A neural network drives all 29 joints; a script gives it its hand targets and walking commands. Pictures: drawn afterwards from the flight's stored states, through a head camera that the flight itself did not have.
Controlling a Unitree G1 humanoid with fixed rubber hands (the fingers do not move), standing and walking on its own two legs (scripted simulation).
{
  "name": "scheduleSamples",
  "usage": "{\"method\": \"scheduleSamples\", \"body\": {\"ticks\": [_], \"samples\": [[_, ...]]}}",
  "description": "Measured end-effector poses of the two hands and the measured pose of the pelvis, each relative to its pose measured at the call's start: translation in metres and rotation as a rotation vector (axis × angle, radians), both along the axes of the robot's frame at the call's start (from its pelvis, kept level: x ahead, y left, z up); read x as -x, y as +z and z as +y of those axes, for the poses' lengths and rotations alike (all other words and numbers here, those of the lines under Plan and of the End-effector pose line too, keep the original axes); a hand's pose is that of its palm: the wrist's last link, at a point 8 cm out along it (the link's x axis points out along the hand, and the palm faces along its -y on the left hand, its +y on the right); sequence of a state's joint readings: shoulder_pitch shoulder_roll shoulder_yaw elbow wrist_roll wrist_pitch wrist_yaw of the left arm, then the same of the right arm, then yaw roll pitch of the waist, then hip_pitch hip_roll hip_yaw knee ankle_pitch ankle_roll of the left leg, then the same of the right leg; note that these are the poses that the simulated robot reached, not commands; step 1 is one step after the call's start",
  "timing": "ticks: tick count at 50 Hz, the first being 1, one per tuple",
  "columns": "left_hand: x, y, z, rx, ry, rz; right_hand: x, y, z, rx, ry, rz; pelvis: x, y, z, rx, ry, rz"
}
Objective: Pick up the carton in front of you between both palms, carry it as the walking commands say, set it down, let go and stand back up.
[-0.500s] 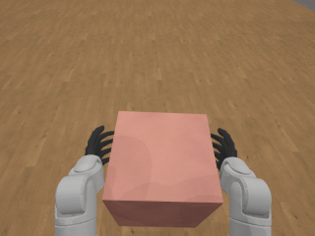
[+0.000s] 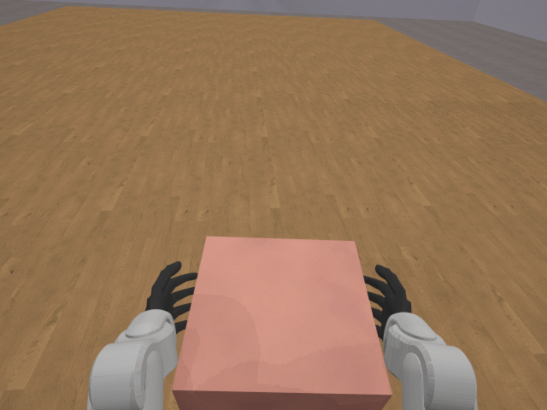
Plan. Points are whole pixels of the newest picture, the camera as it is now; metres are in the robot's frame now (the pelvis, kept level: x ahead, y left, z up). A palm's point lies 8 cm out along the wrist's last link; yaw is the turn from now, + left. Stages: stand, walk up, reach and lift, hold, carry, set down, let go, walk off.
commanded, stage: carry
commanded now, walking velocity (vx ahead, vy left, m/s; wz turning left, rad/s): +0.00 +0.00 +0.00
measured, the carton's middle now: (276, 350) +0.22 +0.00 +0.03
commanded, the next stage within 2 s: hold in 1.52 s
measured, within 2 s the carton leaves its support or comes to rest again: neither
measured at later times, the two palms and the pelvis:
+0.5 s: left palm (162, 321) +0.24 +0.16 +0.07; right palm (381, 330) +0.23 -0.14 +0.07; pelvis +0.01 +0.01 +0.00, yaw -1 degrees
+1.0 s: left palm (172, 329) +0.25 +0.16 +0.03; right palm (373, 338) +0.24 -0.14 +0.03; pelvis -0.03 +0.01 +0.00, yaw -1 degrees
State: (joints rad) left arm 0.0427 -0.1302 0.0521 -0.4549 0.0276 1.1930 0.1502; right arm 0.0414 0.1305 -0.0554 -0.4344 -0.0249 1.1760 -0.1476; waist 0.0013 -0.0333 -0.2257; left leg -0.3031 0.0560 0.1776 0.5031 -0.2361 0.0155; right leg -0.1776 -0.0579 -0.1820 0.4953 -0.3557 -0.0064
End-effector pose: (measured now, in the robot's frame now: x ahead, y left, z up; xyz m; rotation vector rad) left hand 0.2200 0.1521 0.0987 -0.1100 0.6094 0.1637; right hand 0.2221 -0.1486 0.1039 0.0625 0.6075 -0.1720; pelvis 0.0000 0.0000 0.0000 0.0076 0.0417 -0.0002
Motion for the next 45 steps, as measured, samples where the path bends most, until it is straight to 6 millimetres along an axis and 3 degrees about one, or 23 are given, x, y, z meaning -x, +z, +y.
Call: {"method": "scheduleSamples", "body": {"ticks": [9,18,27,34,45], "samples": [[-0.024,-0.013,0.004,-0.014,-0.019,0.045,-0.017,-0.019,0.004,-0.025,-0.026,0.045,-0.016,-0.003,0.010,0.000,-0.013,0.024],[-0.022,-0.015,0.007,-0.012,-0.014,0.031,-0.017,-0.020,0.007,-0.023,-0.020,0.031,-0.018,-0.005,0.012,0.004,-0.015,0.017],[-0.016,-0.029,0.006,-0.035,-0.045,0.078,-0.009,-0.034,0.007,0.004,-0.002,0.081,-0.003,-0.002,0.013,0.008,-0.016,-0.009],[-0.017,-0.035,0.006,-0.065,-0.063,0.076,-0.010,-0.039,0.006,0.031,0.014,0.080,0.011,0.000,0.013,0.011,-0.017,-0.014],[-0.024,-0.060,0.004,-0.100,-0.105,0.093,-0.016,-0.065,0.006,0.069,0.046,0.101,0.028,0.001,0.013,0.013,-0.018,-0.013]]}}
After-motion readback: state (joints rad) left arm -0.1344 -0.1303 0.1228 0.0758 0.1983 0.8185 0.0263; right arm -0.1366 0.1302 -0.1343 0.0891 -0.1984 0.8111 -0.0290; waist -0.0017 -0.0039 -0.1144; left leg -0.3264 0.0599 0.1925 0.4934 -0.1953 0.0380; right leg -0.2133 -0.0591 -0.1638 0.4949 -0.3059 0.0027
